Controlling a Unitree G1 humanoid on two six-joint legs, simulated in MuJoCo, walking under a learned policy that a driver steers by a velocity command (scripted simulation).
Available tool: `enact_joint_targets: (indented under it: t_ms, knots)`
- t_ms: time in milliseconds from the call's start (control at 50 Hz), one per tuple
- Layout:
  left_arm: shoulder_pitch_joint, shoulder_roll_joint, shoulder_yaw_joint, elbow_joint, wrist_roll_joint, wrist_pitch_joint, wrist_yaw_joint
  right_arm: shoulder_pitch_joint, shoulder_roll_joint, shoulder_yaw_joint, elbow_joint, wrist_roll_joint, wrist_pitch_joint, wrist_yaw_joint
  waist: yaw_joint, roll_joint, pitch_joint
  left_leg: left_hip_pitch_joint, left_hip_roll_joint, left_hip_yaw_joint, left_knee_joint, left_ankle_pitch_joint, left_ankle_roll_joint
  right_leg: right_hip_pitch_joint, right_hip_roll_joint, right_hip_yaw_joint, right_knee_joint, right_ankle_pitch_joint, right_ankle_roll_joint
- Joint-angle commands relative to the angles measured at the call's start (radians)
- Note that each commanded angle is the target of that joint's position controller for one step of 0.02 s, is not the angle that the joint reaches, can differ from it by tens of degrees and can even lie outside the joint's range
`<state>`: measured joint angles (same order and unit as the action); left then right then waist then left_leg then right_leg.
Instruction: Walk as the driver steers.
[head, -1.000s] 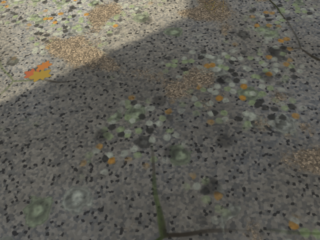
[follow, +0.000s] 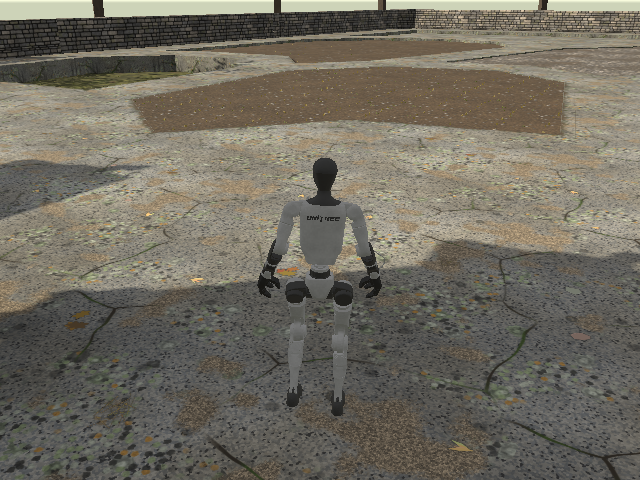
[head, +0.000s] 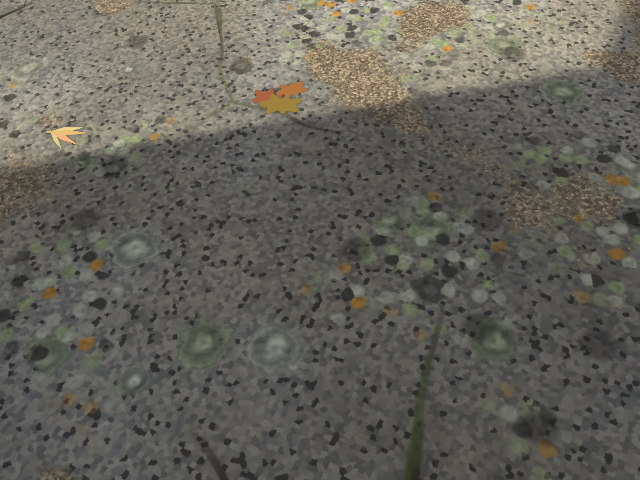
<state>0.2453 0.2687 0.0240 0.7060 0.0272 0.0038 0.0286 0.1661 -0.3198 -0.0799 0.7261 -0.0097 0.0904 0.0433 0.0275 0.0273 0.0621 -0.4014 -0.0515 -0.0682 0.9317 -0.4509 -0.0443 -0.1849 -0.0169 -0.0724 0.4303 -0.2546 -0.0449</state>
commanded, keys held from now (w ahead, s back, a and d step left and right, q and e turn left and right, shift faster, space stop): shift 0.14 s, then e+shift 0.30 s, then w+e+shift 0.24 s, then w+shift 0.14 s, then w+q+shift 0.18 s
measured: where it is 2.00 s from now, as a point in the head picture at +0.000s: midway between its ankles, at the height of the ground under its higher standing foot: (504, 255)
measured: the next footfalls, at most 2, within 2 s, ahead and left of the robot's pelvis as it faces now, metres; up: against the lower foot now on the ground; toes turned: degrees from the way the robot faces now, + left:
left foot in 0.12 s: +0.02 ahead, +0.12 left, +0.00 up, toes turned +0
right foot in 0.60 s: -0.02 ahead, -0.09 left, +0.00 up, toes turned -22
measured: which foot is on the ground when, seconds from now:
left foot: up 0.00-0.10, down 0.12-0.60, up 0.62-1.00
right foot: down 0.00-0.12, up 0.14-0.58, down 0.60-1.00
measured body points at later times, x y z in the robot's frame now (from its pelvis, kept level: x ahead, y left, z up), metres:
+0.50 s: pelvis -0.02 +0.01 -0.01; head +0.01 +0.00 +0.44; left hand +0.10 +0.28 -0.13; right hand +0.09 -0.27 -0.12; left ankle -0.02 +0.12 -0.74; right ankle -0.04 -0.09 -0.71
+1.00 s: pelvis +0.19 -0.14 -0.03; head +0.21 -0.18 +0.42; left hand +0.24 +0.13 -0.15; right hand +0.27 -0.44 -0.14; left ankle +0.42 -0.14 -0.70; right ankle -0.06 -0.08 -0.74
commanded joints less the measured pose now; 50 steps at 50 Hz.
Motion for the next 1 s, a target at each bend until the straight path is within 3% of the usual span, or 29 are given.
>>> enact_joint_targets:
  t_ms: [20, 60, 100, 120, 140, 160, 180, 200, 220, 240, 260, 320, 380, 440, 460, 500, 540, 580, 600, 620, 640, 660, 680, 700, 720, 740, 840, 940, 1000]
  knots:
    - [0.019, 0.178, 0.051, -0.03, 0.0, -0.007, -0.011, -0.023, -0.044, 0.004, -0.07, 0.009, -0.011, -0.011, 0.009, -0.22, -0.095, 0.022, -0.017, 0.067, -0.164, -0.038, 0.018, 0.131, -0.222, 0.165, -0.034, 0.607, -0.164]
    - [0.028, 0.187, 0.054, -0.01, -0.003, -0.001, -0.017, -0.017, -0.041, 0.01, -0.066, 0.013, -0.015, -0.02, 0.007, -0.238, -0.1, 0.094, -0.024, 0.094, -0.289, -0.01, 0.034, 0.117, -0.22, 0.166, -0.001, 0.64, -0.159]
    - [0.017, 0.182, 0.052, 0.007, -0.019, 0.009, -0.018, 0.035, -0.026, 0.02, -0.039, 0.001, -0.03, -0.03, -0.043, -0.192, -0.101, 0.25, -0.016, 0.101, -0.603, 0.239, 0.06, 0.053, -0.192, 0.133, 0.068, 0.573, -0.103]
    - [0.048, 0.157, 0.045, 0.013, -0.02, 0.007, -0.017, 0.046, -0.064, 0.018, -0.033, -0.017, -0.044, -0.038, -0.038, -0.117, -0.134, 0.4, 0.066, -0.007, -0.675, 0.345, 0.079, -0.05, -0.17, 0.112, 0.114, 0.426, -0.045]
    - [0.084, 0.067, 0.02, -0.019, -0.003, 0.008, -0.024, 0.071, -0.125, 0.018, -0.045, -0.03, -0.058, -0.043, -0.018, 0.128, -0.192, 0.562, 0.351, -0.311, -0.677, 0.607, 0.126, -0.228, -0.091, 0.042, 0.282, -0.083, 0.017]
    - [0.042, 0.048, 0.009, -0.011, -0.017, 0.027, -0.015, 0.039, -0.108, 0.026, -0.028, -0.007, -0.067, -0.057, -0.043, 0.2, -0.15, 0.342, 0.424, -0.286, -0.623, 0.796, 0.269, -0.165, -0.026, 0.066, 0.286, -0.335, 0.033]
    - [0.044, 0.083, 0.014, 0.013, -0.024, 0.039, -0.016, -0.007, -0.031, 0.049, -0.027, -0.009, -0.077, -0.057, -0.027, 0.108, -0.101, 0.313, 0.372, -0.214, -0.64, 0.738, 0.277, -0.139, -0.04, 0.109, 0.311, -0.314, 0.04]
    - [0.031, 0.092, 0.022, 0.026, -0.029, 0.042, -0.022, -0.054, -0.013, 0.06, -0.025, -0.012, -0.082, -0.063, -0.017, 0.116, -0.055, 0.28, 0.328, -0.15, -0.647, 0.697, 0.249, -0.144, -0.02, 0.119, 0.322, -0.276, 0.041]
    - [0.041, 0.126, 0.037, 0.043, -0.029, 0.042, -0.025, -0.071, -0.045, 0.051, -0.021, -0.019, -0.077, -0.071, -0.009, 0.122, -0.033, 0.281, 0.287, -0.095, -0.635, 0.729, 0.227, -0.161, 0.008, 0.113, 0.373, -0.238, 0.046]
    - [0.058, 0.153, 0.051, 0.053, -0.02, 0.044, -0.031, -0.051, -0.079, 0.04, -0.012, -0.011, -0.076, -0.082, -0.011, 0.136, -0.034, 0.299, 0.282, -0.059, -0.615, 0.816, 0.227, -0.187, 0.022, 0.106, 0.443, -0.22, 0.049]
    - [0.086, 0.155, 0.057, 0.067, -0.017, 0.045, -0.034, -0.033, -0.098, 0.03, -0.008, -0.006, -0.068, -0.084, -0.012, 0.13, -0.05, 0.327, 0.284, -0.033, -0.594, 0.882, 0.236, -0.219, 0.038, 0.094, 0.53, -0.231, 0.057]
    - [0.067, 0.127, 0.063, 0.061, -0.022, 0.058, -0.042, -0.035, -0.067, 0.029, -0.018, -0.007, -0.055, -0.087, -0.02, 0.088, -0.044, 0.318, 0.309, 0.015, -0.61, 0.726, 0.251, -0.282, 0.019, 0.081, 0.641, -0.22, 0.081]
    - [0.003, 0.102, 0.06, 0.026, -0.017, 0.069, -0.057, -0.027, -0.055, 0.026, -0.014, -0.017, -0.057, -0.093, -0.042, 0.112, -0.013, 0.326, 0.321, 0.036, -0.63, 0.558, 0.254, -0.323, -0.008, 0.056, 0.563, -0.187, 0.093]
    - [-0.022, 0.078, 0.054, -0.006, -0.017, 0.072, -0.073, -0.026, -0.073, 0.015, -0.012, -0.022, -0.068, -0.086, -0.046, 0.115, -0.042, 0.33, 0.346, 0.074, -0.594, 0.582, 0.249, -0.259, -0.018, 0.028, 0.433, -0.191, 0.076]
    - [-0.028, 0.084, 0.054, -0.018, -0.017, 0.072, -0.08, -0.003, -0.094, 0.005, -0.012, -0.027, -0.073, -0.076, -0.061, 0.126, -0.081, 0.33, 0.362, 0.067, -0.632, 0.361, 0.244, -0.226, -0.02, 0.008, 0.397, -0.192, 0.058]
    - [-0.068, 0.12, 0.064, -0.049, -0.015, 0.075, -0.106, -0.004, -0.141, -0.013, -0.021, -0.033, -0.086, -0.062, -0.067, 0.164, -0.072, 0.288, 0.396, 0.008, -0.73, -0.113, 0.223, -0.195, -0.024, -0.014, 0.35, -0.22, 0.02]
    - [-0.059, 0.13, 0.07, -0.054, -0.025, 0.073, -0.129, -0.041, -0.161, -0.023, -0.036, -0.034, -0.094, -0.054, -0.035, 0.128, -0.033, 0.216, 0.414, 0.014, -0.768, -0.249, 0.19, -0.123, -0.018, -0.037, 0.277, -0.239, -0.025]
    - [0.088, 0.098, 0.067, 0.006, -0.03, 0.056, -0.131, -0.111, -0.159, -0.028, -0.049, -0.027, -0.091, -0.049, 0.061, 0.045, -0.021, 0.069, 0.363, 0.137, -0.656, -0.27, 0.134, 0.103, 0.022, -0.091, 0.117, -0.154, -0.073]
    - [0.26, 0.12, 0.08, 0.086, -0.023, 0.04, -0.115, -0.134, -0.119, -0.019, -0.054, -0.034, -0.089, -0.049, 0.129, -0.094, -0.032, -0.07, 0.279, 0.241, -0.406, -0.265, 0.094, 0.284, 0.047, -0.033, 0.039, -0.205, -0.106]
    - [0.375, 0.2, 0.1, 0.117, -0.011, 0.022, -0.091, -0.164, -0.014, 0.015, -0.071, -0.04, -0.089, -0.038, 0.178, -0.362, -0.006, -0.313, 0.142, 0.334, 0.068, -0.221, 0.056, 0.377, -0.149, 0.334, -0.085, -0.463, -0.169]
    - [0.301, 0.246, 0.09, 0.049, -0.011, 0.005, -0.078, -0.26, 0.026, 0.035, -0.169, -0.044, -0.102, -0.028, 0.141, -0.36, 0.033, -0.59, 0.014, 0.13, 0.226, -0.16, 0.029, 0.319, -0.305, 0.857, -0.283, -0.65, -0.273]
    - [0.221, 0.223, 0.085, 0.03, -0.016, 0.004, -0.062, -0.297, -0.041, 0.027, -0.181, -0.045, -0.125, -0.016, 0.111, -0.185, 0.097, -0.638, 0.106, 0.035, 0.261, -0.023, 0.03, 0.274, -0.325, 0.796, -0.312, -0.621, -0.279]
    - [0.181, 0.214, 0.081, 0.014, -0.017, -0.003, -0.052, -0.24, -0.083, 0.017, -0.153, -0.038, -0.144, -0.003, 0.072, -0.134, 0.082, -0.588, 0.124, 0.029, 0.226, 0.103, 0.027, 0.251, -0.283, 0.712, -0.299, -0.517, -0.264]
    - [0.161, 0.21, 0.081, 0.012, -0.015, -0.013, -0.046, -0.153, -0.104, 0.014, -0.103, -0.044, -0.15, 0.004, 0.033, -0.1, 0.059, -0.523, 0.139, 0.041, 0.185, 0.176, 0.02, 0.256, -0.232, 0.605, -0.298, -0.392, -0.235]
    - [0.152, 0.2, 0.075, 0.011, -0.018, -0.027, -0.041, -0.109, -0.115, 0.012, -0.073, -0.058, -0.146, 0.007, 0.02, -0.097, 0.037, -0.464, 0.143, 0.052, 0.151, 0.222, 0.014, 0.246, -0.188, 0.534, -0.312, -0.313, -0.21]
    - [0.158, 0.177, 0.065, 0.021, -0.02, -0.042, -0.04, -0.093, -0.109, 0.015, -0.055, -0.06, -0.135, 0.01, 0.018, -0.104, 0.032, -0.433, 0.141, 0.067, 0.138, 0.269, 0.009, 0.235, -0.155, 0.476, -0.327, -0.23, -0.193]
    - [0.291, 0.16, 0.054, 0.102, -0.031, -0.082, -0.045, -0.197, -0.059, 0.036, -0.08, -0.036, -0.111, 0.015, 0.052, -0.094, 0.061, -0.485, 0.114, 0.15, 0.041, 0.368, 0.028, 0.276, -0.101, 0.325, -0.34, 0.167, -0.149]
    - [0.321, 0.117, 0.023, 0.168, -0.013, -0.104, -0.034, -0.319, -0.011, 0.069, -0.117, -0.015, -0.123, 0.026, 0.075, -0.113, 0.117, -0.386, 0.071, 0.25, -0.182, 0.431, 0.107, 0.274, -0.105, 0.149, -0.428, 0.561, -0.081]
    - [0.294, 0.163, 0.022, 0.189, 0.008, -0.113, -0.009, -0.235, -0.037, 0.07, -0.094, -0.003, -0.125, 0.015, -0.001, -0.156, 0.016, -0.154, -0.042, 0.287, -0.247, 0.393, 0.178, 0.342, -0.153, 0.038, -0.3, 1.299, -0.021]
